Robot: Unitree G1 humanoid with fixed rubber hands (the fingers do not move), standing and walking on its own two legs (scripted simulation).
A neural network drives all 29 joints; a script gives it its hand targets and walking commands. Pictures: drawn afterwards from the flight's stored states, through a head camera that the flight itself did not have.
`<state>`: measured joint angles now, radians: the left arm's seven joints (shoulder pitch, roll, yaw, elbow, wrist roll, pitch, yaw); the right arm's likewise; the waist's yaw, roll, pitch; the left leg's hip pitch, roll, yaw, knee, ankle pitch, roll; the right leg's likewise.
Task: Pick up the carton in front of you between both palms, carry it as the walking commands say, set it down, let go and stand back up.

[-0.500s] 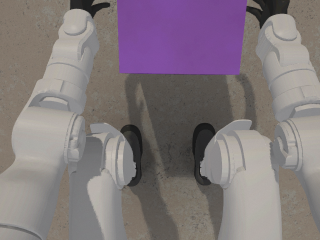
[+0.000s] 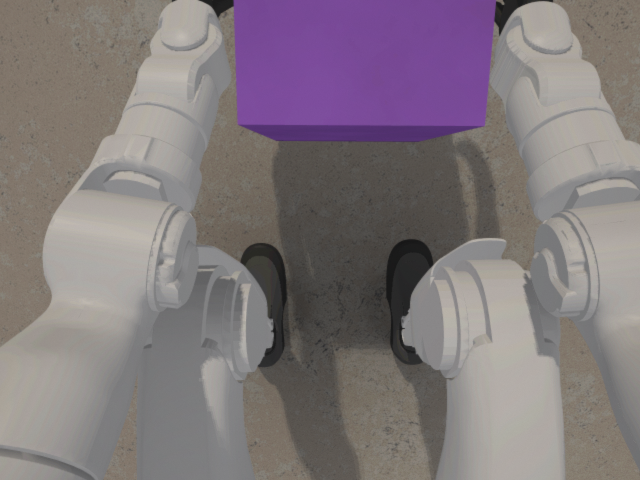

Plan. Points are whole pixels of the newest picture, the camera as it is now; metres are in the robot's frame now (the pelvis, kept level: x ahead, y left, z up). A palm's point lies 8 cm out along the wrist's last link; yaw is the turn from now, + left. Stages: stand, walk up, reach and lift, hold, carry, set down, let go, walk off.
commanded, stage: reach and lift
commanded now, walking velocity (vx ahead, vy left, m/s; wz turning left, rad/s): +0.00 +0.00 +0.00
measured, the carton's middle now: (353, 42) +0.52 -0.02 -0.24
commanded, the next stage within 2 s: none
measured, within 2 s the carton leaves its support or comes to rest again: leaves its support in 0.08 s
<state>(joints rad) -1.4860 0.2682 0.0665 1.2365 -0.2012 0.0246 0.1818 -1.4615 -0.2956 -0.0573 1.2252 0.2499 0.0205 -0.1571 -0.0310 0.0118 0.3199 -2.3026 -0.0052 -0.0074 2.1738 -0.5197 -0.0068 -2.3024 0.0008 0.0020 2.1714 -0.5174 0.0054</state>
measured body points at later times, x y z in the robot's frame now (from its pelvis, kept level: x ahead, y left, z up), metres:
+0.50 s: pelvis +0.00 +0.01 +0.08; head +0.26 -0.01 +0.45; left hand +0.52 +0.12 +0.01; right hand +0.49 -0.18 +0.01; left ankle +0.12 +0.12 -0.33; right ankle +0.12 -0.12 -0.33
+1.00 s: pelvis +0.04 +0.01 +0.21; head +0.23 -0.01 +0.62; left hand +0.49 +0.12 +0.16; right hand +0.47 -0.18 +0.16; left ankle +0.12 +0.12 -0.33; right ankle +0.12 -0.12 -0.33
